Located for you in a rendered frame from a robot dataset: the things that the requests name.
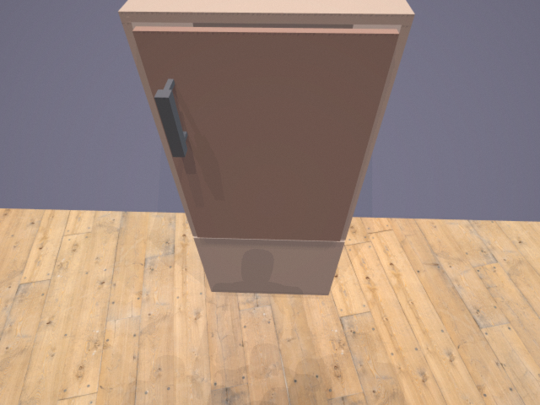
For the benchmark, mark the cupboard door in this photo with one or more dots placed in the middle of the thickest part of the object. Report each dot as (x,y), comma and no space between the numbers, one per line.
(277,119)

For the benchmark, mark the handle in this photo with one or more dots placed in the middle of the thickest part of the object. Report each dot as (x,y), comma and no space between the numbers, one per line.
(166,105)

